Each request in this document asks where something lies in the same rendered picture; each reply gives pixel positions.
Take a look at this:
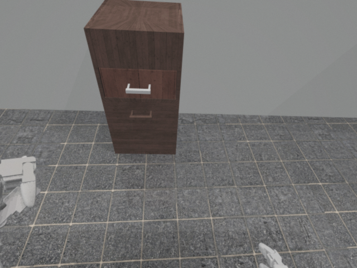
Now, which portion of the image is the cabinet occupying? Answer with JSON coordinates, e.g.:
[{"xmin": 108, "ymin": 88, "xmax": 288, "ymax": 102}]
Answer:
[{"xmin": 84, "ymin": 0, "xmax": 184, "ymax": 155}]

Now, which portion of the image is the drawer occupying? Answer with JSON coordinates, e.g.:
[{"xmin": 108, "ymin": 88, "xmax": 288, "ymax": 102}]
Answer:
[{"xmin": 99, "ymin": 68, "xmax": 177, "ymax": 99}]

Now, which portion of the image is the right robot hand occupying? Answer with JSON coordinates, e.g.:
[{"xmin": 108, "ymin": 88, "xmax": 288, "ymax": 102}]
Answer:
[{"xmin": 258, "ymin": 243, "xmax": 288, "ymax": 268}]

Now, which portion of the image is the left robot hand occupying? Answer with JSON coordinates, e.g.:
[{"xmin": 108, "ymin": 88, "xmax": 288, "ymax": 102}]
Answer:
[{"xmin": 0, "ymin": 156, "xmax": 41, "ymax": 228}]

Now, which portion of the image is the handle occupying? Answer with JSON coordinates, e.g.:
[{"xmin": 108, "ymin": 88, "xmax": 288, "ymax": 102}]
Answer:
[
  {"xmin": 129, "ymin": 115, "xmax": 152, "ymax": 121},
  {"xmin": 126, "ymin": 84, "xmax": 151, "ymax": 94}
]

